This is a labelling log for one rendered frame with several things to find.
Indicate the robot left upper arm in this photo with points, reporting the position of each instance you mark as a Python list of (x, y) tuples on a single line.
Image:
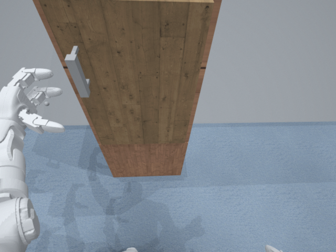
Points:
[(19, 224)]

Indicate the robot left forearm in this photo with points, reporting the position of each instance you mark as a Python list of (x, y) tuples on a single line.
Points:
[(12, 161)]

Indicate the robot left hand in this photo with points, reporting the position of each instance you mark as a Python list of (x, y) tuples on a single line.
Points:
[(13, 101)]

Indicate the handle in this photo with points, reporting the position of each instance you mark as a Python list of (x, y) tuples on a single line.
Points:
[(75, 69)]

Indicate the cupboard door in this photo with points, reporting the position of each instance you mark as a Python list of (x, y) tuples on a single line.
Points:
[(143, 59)]

